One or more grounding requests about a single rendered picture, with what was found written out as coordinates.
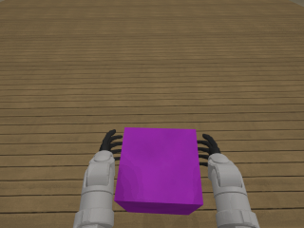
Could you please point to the right robot forearm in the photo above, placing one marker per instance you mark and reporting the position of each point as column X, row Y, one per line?
column 233, row 207

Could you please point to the right robot hand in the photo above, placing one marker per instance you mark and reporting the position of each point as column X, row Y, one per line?
column 213, row 148

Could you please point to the left robot forearm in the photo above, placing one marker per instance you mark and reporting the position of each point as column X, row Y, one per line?
column 95, row 209

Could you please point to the left robot hand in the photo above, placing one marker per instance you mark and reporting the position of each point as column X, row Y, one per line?
column 107, row 145

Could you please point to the carton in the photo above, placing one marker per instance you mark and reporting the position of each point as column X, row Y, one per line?
column 159, row 171

